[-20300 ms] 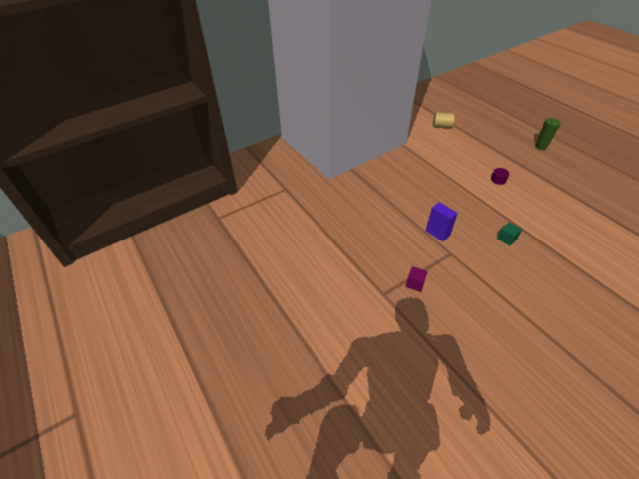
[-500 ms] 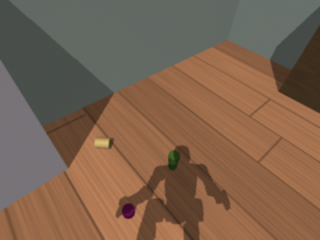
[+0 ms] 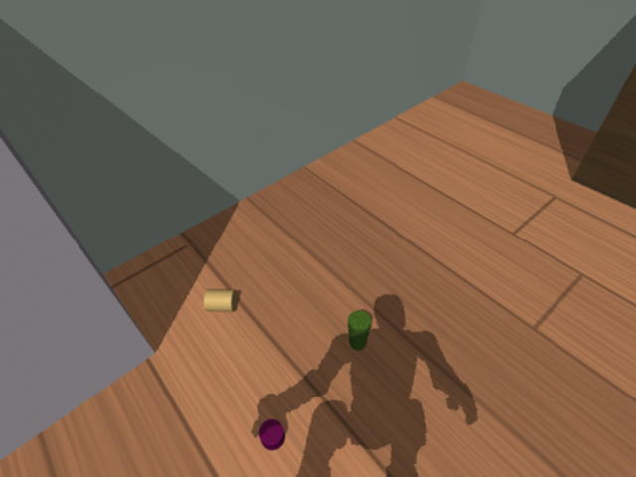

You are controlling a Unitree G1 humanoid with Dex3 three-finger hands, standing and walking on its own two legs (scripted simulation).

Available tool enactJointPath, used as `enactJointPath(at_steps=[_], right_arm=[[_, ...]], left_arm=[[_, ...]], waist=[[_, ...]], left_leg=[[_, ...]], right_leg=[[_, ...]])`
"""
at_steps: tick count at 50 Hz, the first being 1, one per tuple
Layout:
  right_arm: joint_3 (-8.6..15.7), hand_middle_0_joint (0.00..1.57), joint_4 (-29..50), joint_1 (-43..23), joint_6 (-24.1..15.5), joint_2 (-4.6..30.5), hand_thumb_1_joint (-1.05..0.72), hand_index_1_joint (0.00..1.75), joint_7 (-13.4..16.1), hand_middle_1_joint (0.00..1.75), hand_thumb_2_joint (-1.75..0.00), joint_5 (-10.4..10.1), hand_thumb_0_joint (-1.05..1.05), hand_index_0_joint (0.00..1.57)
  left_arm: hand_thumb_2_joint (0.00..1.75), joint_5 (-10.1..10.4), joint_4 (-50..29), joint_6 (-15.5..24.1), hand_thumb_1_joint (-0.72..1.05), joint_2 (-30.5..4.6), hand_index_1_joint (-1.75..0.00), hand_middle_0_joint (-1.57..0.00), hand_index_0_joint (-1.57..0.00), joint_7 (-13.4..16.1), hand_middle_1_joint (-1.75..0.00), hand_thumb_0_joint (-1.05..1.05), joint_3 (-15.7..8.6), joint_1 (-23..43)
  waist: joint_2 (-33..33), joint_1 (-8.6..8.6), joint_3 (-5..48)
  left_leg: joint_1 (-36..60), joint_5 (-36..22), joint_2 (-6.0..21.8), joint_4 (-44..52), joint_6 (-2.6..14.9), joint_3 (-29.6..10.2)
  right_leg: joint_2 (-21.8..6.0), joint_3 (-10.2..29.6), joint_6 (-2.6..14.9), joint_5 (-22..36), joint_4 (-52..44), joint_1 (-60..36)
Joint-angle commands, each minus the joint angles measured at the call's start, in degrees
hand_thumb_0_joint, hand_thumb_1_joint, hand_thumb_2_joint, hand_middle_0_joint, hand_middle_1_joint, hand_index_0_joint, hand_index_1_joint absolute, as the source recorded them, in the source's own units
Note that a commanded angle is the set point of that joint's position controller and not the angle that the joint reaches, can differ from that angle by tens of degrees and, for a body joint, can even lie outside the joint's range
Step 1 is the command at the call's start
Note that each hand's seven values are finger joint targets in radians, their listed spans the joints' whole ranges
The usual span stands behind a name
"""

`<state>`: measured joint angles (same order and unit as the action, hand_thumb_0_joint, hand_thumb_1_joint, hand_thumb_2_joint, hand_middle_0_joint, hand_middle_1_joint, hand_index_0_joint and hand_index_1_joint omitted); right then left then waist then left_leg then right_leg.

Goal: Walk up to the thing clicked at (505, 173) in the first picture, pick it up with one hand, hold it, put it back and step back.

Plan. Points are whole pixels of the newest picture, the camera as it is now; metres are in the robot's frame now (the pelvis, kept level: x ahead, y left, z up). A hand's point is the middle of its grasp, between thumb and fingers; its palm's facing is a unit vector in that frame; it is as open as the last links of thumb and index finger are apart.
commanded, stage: walk up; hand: left
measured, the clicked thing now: (272, 434) +0.42 +0.18 -0.76
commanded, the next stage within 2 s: stand in 0.70 s
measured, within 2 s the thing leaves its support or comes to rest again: neither
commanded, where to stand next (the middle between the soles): +0.06 +0.00 m, yaw -1 degrees
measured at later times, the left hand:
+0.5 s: hand out of the picture +0.09 +0.25 -0.15, palm faces -0.03 -0.94 -0.34, open 7.4 cm
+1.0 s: hand out of the picture +0.09 +0.25 -0.16, palm faces -0.03 -0.94 -0.34, open 7.4 cm
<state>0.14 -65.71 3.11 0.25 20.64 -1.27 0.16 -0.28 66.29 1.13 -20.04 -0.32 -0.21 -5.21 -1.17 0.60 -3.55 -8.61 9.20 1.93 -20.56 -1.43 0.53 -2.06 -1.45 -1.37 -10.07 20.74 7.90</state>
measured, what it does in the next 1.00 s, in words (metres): stands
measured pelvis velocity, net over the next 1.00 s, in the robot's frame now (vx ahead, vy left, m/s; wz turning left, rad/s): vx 0.01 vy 0.00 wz -0.01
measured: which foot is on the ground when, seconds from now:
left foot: down 0.00-1.00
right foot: down 0.00-1.00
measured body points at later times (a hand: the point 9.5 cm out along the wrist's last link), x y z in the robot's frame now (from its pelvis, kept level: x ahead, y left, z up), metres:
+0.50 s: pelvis +0.00 +0.00 +0.00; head +0.02 +0.00 +0.45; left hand +0.10 +0.30 -0.13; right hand +0.06 -0.30 -0.14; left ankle +0.02 +0.14 -0.75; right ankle +0.02 -0.13 -0.75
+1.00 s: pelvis +0.01 +0.00 +0.00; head +0.02 +0.00 +0.45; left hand +0.09 +0.30 -0.13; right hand +0.09 -0.30 -0.13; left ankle +0.02 +0.14 -0.75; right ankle +0.02 -0.13 -0.75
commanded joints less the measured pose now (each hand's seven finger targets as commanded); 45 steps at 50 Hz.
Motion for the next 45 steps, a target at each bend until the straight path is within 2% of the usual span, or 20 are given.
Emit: enactJointPath(at_steps=[1, 8, 29, 36, 38, 42, 45], right_arm=[[2.29, 0.20, 2.84, -2.74, -1.63, 11.39, -0.90, 0.30, 1.05, 0.30, -0.90, 0.00, 0.00, 0.20], [2.24, 0.20, 2.75, -2.09, -1.78, 11.46, -0.90, 0.30, 1.12, 0.30, -0.90, 0.22, 0.00, 0.20], [2.52, 0.20, 3.27, -0.01, -1.72, 11.47, -0.90, 0.30, 1.28, 0.30, -0.90, 0.21, 0.00, 0.20], [2.55, 0.20, 3.51, -0.88, -1.57, 11.33, -0.90, 0.30, 1.41, 0.30, -0.90, 0.50, 0.00, 0.20], [2.57, 0.20, 3.48, -0.52, -1.72, 11.53, -0.90, 0.30, 1.39, 0.30, -0.90, 0.48, 0.00, 0.20], [2.73, 0.20, 3.46, -1.07, -1.84, 12.01, -0.90, 0.30, 1.44, 0.30, -0.90, 0.42, 0.00, 0.20], [2.46, 0.20, 3.46, -1.01, -1.94, 11.19, -0.90, 0.30, 1.38, 0.30, -0.90, 0.30, 0.00, 0.20]], left_arm=[[0.90, 0.05, -2.82, 0.94, 0.90, -12.65, -0.30, -0.20, -0.20, 0.55, -0.30, 0.00, -2.41, 2.87], [0.90, -0.20, -3.03, 0.64, 0.90, -12.48, -0.30, -0.20, -0.20, 0.47, -0.30, 0.00, -2.69, 3.04], [0.90, -0.19, -3.81, 0.53, 0.90, -11.85, -0.30, -0.20, -0.20, 0.43, -0.30, 0.00, -2.76, 3.39], [0.90, -0.25, -3.99, 0.52, 0.90, -12.27, -0.30, -0.20, -0.20, 0.69, -0.30, 0.00, -2.43, 2.95], [0.90, -0.23, -4.03, 0.65, 0.90, -12.17, -0.30, -0.20, -0.20, 0.65, -0.30, 0.00, -2.39, 2.50], [0.90, -0.17, -4.13, 0.63, 0.90, -11.95, -0.30, -0.20, -0.20, 0.57, -0.30, 0.00, -2.23, 1.86], [0.90, -0.13, -4.16, 0.78, 0.90, -12.54, -0.30, -0.20, -0.20, 0.63, -0.30, 0.00, -2.23, 1.93]], waist=[[1.73, -0.19, 5.45], [0.26, -0.30, 4.48], [1.50, -0.93, 5.69], [1.65, -1.09, 4.35], [1.26, -1.08, 5.16], [-0.69, -0.88, 6.44], [0.21, -1.06, 6.39]], left_leg=[[1.63, -3.88, 5.09, 4.05, 2.10, -4.34], [-0.23, -0.60, 5.16, 5.16, 2.26, -4.63], [1.81, -3.59, 5.34, 4.07, 2.42, -4.25], [1.80, -2.99, 5.84, 5.20, 1.93, -4.32], [2.40, -5.49, 6.12, 5.02, 2.02, -4.35], [3.70, -6.74, 6.25, 4.60, 1.88, -3.84], [3.38, -8.53, 6.14, 4.84, 1.60, -4.02]], right_leg=[[-5.81, 5.27, 1.82, 4.98, -4.79, -0.55], [-5.29, 5.14, 1.90, 2.36, -5.20, -1.10], [-5.21, 5.00, 1.83, 4.58, -4.97, -1.10], [-5.41, 4.93, 1.77, 2.59, -5.23, 0.56], [-5.73, 4.98, 1.88, 5.16, -4.85, -0.64], [-5.88, 5.16, 2.01, 6.16, -4.54, -1.12], [-5.87, 4.95, 1.90, 7.99, -4.45, -1.94]])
